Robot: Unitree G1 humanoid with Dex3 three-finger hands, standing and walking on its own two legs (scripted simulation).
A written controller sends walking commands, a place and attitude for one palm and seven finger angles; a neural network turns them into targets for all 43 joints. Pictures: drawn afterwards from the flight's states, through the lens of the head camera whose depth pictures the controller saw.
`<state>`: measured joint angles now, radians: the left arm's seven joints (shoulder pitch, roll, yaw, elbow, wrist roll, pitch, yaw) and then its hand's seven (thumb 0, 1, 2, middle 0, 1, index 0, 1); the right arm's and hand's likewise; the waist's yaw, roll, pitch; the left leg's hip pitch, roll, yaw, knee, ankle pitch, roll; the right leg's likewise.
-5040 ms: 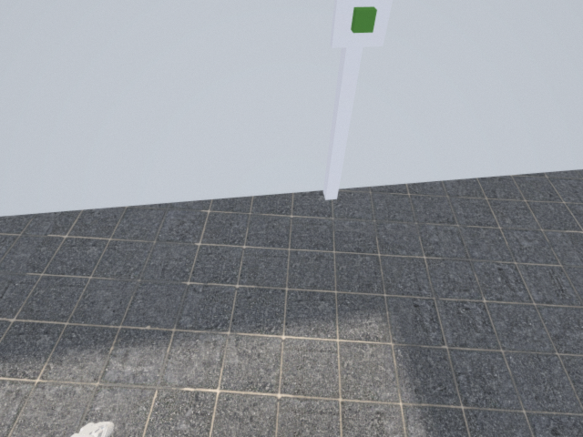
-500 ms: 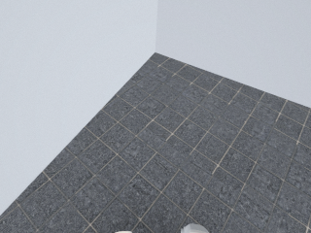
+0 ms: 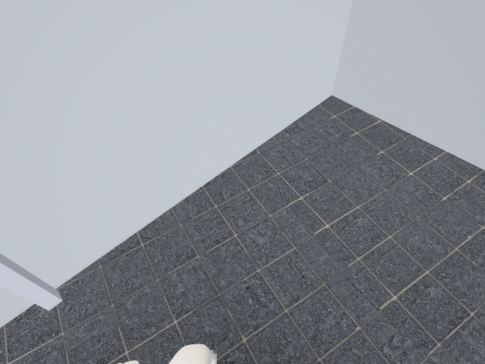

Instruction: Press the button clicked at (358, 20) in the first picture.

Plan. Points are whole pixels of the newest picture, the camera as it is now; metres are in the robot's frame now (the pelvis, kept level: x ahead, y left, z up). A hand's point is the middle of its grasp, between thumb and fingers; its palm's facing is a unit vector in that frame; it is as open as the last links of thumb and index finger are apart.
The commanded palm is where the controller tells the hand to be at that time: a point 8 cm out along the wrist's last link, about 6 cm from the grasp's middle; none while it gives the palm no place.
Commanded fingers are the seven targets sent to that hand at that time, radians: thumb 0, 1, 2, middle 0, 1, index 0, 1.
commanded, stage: turn to face it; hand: left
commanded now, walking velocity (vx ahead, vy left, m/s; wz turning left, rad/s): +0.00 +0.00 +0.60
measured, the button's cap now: out of the picture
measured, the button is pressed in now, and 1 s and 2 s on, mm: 0 0 0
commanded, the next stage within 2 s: take the last steps up to it in 1.16 s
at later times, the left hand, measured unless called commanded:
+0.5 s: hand out of the picture +0.01 +0.28 -0.16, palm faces +0.33 -0.90 -0.28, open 7.4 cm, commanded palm none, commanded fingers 0.00 0.90 0.90 -0.20 -0.30 -0.20 -0.30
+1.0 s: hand out of the picture -0.09 +0.19 -0.16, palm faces +0.57 -0.78 -0.26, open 7.4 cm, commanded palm none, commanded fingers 0.00 0.90 0.90 -0.20 -0.30 -0.20 -0.30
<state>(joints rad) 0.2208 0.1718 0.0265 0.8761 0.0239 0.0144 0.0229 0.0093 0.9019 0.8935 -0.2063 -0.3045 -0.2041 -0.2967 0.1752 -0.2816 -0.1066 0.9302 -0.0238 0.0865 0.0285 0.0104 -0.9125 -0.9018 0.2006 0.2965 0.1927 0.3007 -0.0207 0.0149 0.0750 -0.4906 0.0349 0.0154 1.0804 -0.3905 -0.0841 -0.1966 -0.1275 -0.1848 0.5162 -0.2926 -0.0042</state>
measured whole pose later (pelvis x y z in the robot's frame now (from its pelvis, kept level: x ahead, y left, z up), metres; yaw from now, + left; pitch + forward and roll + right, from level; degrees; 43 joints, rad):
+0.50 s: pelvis -0.02 +0.03 +0.00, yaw +17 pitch +0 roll +0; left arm 0.17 0.27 0.08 0.88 0.01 0.06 0.02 0.01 0.91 0.89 -0.20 -0.30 -0.20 -0.30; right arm 0.17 -0.21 -0.05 0.91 -0.02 0.04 0.01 0.01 -0.91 -0.90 0.21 0.30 0.20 0.30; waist -0.01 -0.01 0.08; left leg -0.27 -0.04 -0.05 0.49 -0.22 0.03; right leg -0.45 -0.08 -0.01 0.96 -0.41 0.10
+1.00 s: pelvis -0.03 -0.01 +0.00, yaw +35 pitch -1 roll +2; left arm 0.23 0.20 0.04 0.90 0.03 0.02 0.02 0.01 0.90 0.89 -0.21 -0.30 -0.21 -0.30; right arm 0.17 -0.26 -0.08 0.96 -0.01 0.08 0.02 0.01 -0.91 -0.90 0.20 0.30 0.19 0.30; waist 0.01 -0.01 0.09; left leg -0.35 0.04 0.04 0.83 -0.45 -0.07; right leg -0.22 -0.15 -0.21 0.55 -0.29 0.01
